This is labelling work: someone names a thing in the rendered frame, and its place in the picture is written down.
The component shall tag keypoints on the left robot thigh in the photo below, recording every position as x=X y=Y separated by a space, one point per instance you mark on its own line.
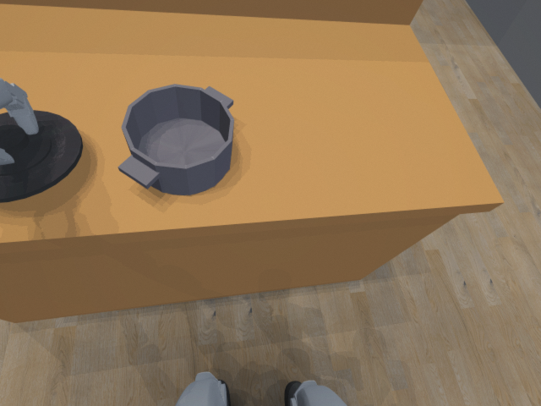
x=207 y=392

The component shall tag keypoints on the robot right foot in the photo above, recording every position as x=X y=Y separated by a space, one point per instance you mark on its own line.
x=290 y=390

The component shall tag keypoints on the knob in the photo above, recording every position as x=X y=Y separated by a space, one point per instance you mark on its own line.
x=13 y=139

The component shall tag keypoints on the lid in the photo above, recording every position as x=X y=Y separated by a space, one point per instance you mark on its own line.
x=49 y=157

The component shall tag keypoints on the pot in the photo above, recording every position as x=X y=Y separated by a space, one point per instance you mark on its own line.
x=180 y=139

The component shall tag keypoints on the table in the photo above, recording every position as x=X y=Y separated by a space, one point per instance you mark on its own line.
x=346 y=150

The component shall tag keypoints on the left robot hand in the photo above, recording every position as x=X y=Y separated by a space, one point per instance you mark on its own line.
x=14 y=99

